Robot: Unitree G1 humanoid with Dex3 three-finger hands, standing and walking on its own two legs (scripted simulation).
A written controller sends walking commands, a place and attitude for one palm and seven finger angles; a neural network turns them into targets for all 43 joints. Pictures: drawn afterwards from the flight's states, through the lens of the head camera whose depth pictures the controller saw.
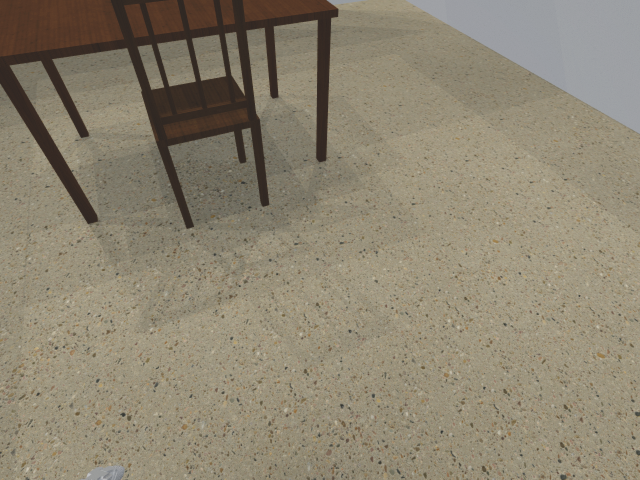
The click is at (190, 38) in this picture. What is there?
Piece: chair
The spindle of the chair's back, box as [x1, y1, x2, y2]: [177, 0, 206, 108]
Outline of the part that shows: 177,0 201,105 204,108 206,107 184,5 182,0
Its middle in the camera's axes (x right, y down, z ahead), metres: -0.41 -0.57 +1.23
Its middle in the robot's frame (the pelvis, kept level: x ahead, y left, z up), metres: +1.28 +0.47 -0.07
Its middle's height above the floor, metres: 0.70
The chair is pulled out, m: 0.00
